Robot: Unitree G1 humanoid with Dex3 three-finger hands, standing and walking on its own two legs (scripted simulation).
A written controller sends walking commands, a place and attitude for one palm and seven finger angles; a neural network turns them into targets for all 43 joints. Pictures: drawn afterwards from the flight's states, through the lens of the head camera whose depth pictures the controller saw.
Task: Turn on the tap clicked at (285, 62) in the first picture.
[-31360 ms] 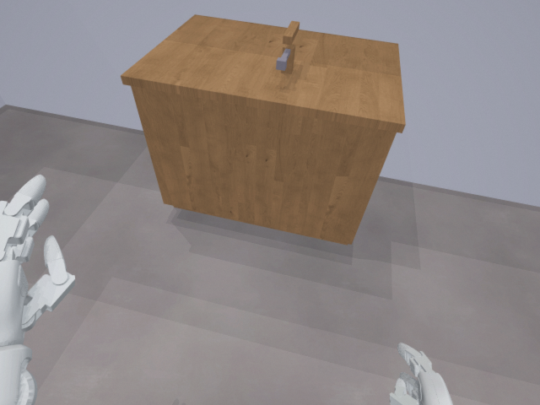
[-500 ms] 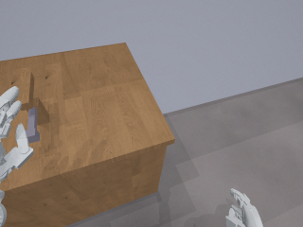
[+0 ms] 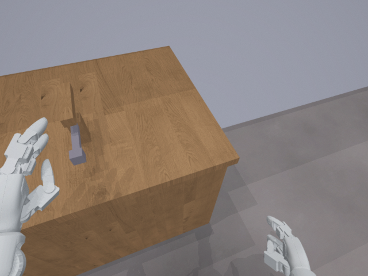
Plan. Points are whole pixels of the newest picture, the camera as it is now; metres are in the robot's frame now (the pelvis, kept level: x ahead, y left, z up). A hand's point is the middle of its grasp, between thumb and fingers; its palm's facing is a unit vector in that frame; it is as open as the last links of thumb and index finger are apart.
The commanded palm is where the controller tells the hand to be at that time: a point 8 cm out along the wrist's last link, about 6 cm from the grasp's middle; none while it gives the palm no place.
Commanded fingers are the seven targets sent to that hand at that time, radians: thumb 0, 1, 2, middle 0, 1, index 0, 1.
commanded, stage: come to a stop and stand still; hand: left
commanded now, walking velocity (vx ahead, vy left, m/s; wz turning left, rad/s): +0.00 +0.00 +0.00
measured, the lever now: (77, 156) +0.35 +0.27 +0.04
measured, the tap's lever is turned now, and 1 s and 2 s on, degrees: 0 0 0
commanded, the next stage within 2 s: look again from close up in 0.46 s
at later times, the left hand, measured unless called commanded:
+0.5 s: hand (13, 187) +0.22 +0.29 +0.15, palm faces +0.34 -0.84 -0.43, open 7.4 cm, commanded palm +0.15 +0.32 +0.18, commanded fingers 0.00 0.90 0.90 -0.20 -0.30 -0.20 -0.30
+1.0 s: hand (32, 189) +0.21 +0.25 +0.16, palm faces +0.40 -0.84 -0.37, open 7.4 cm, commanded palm +0.15 +0.28 +0.18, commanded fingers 0.00 0.90 0.90 -0.20 -0.30 -0.20 -0.30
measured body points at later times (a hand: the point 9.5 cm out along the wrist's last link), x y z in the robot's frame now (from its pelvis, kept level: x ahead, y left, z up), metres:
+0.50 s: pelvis -0.01 +0.04 +0.00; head +0.03 +0.06 +0.45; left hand +0.20 +0.33 +0.17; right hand +0.18 -0.17 -0.08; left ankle +0.02 +0.07 -0.74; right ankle -0.01 -0.12 -0.74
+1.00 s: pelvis +0.00 +0.00 +0.00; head +0.01 +0.01 +0.45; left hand +0.19 +0.29 +0.18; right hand +0.19 -0.22 -0.07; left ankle +0.02 +0.07 -0.74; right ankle -0.01 -0.12 -0.74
